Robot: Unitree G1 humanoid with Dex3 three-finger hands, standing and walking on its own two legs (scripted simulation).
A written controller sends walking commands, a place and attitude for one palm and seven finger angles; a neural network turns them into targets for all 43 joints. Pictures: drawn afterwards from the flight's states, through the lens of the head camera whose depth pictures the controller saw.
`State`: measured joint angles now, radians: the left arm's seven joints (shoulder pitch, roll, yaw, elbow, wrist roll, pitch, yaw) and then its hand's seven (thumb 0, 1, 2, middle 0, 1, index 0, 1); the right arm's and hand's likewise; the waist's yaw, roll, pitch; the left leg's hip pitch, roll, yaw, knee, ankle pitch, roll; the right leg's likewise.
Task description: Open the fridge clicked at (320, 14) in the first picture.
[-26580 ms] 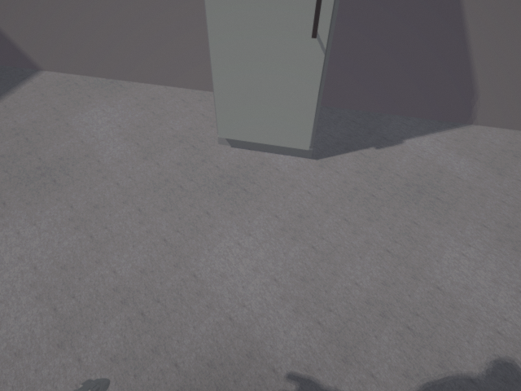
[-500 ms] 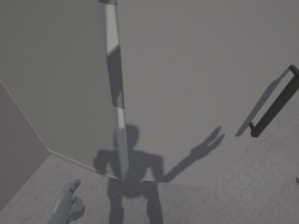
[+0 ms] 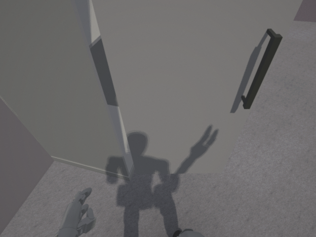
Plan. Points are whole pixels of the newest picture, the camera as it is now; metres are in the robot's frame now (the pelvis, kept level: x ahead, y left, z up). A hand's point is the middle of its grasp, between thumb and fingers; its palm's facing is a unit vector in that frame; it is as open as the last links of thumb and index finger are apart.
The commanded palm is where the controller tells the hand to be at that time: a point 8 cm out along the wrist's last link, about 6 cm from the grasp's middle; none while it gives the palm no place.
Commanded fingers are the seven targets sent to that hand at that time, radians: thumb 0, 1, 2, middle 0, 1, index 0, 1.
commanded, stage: step back with the hand held close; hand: right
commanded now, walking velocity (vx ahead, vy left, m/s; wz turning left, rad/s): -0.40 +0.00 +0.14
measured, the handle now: (256, 73) +0.58 -0.29 +0.11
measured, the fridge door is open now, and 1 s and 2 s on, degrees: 74 74 74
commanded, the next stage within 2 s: stop stepping back and stand still in 0.22 s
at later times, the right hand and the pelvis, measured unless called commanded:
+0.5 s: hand out of the picture +0.09 -0.28 +0.19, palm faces +0.40 +0.85 -0.35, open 7.4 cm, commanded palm +0.03 -0.32 +0.20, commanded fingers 0.00 -0.90 -0.90 0.20 0.30 0.20 0.30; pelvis -0.13 -0.03 +0.01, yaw +4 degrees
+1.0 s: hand out of the picture +0.05 -0.29 +0.19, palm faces +0.34 +0.85 -0.41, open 7.4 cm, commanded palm +0.00 -0.33 +0.20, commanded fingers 0.00 -0.90 -0.90 0.20 0.30 0.20 0.30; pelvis -0.18 -0.06 +0.02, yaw +8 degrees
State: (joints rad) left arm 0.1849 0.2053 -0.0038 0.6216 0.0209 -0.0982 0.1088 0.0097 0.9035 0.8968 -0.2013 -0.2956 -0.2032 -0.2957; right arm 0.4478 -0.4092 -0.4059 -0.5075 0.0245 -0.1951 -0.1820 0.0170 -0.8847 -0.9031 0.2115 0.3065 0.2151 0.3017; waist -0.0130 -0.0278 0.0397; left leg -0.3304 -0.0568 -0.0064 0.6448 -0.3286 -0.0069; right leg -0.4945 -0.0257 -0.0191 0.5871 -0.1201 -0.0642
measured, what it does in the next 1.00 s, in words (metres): walks backwards: right foot, then left foot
